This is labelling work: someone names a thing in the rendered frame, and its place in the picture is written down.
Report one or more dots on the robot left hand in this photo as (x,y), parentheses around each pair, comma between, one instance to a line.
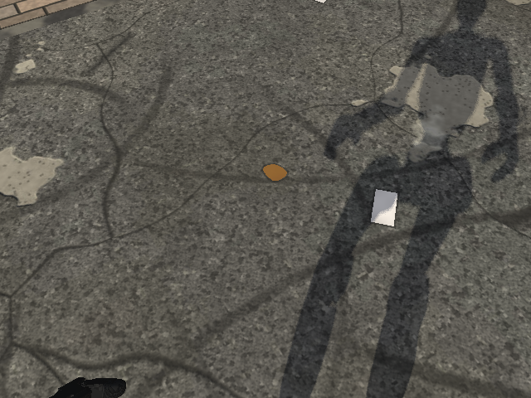
(95,388)

